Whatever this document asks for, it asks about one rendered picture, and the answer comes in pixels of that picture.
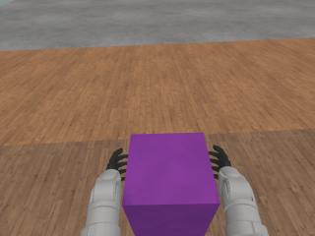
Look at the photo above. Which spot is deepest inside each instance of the robot right forearm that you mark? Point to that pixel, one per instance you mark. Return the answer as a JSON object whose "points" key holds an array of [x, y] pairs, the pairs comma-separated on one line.
{"points": [[239, 205]]}

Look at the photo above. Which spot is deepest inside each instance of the carton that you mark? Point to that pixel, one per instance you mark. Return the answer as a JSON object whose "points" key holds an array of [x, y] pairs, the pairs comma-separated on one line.
{"points": [[170, 187]]}

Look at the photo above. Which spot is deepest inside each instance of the right robot hand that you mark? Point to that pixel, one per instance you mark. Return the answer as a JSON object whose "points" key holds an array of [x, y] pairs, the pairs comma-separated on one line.
{"points": [[221, 161]]}

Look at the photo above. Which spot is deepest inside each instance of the left robot hand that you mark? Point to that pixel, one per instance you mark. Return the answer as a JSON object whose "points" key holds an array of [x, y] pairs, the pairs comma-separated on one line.
{"points": [[113, 162]]}

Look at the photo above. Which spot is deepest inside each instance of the robot left forearm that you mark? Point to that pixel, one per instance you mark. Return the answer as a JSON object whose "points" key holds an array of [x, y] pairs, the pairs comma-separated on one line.
{"points": [[104, 206]]}

